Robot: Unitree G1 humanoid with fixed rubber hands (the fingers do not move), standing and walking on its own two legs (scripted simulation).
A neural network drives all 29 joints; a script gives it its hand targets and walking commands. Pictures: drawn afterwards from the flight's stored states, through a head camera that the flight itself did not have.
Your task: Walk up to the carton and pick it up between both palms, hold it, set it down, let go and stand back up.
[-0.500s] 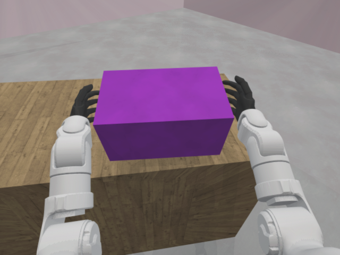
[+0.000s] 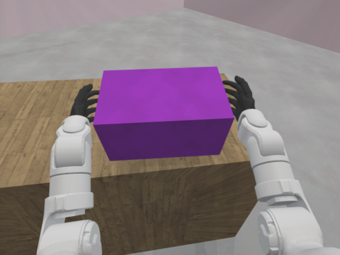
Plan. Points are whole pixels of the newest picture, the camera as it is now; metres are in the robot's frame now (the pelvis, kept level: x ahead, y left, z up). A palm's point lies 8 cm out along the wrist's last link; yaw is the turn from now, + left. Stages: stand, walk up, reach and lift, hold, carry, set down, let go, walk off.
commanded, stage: set down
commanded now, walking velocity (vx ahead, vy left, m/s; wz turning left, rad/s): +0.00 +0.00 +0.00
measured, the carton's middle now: (163, 113) +0.41 +0.00 +0.16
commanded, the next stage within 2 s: none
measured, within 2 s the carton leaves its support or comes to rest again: neither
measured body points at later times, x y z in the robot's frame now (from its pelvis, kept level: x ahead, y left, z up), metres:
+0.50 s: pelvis +0.02 +0.00 +0.00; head -0.01 +0.01 +0.45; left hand +0.40 +0.19 +0.17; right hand +0.41 -0.18 +0.19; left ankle +0.03 +0.11 -0.75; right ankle +0.03 -0.13 -0.75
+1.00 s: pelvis +0.03 +0.00 +0.00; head +0.01 +0.01 +0.45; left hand +0.40 +0.18 +0.12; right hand +0.42 -0.19 +0.16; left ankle +0.03 +0.11 -0.75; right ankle +0.03 -0.13 -0.75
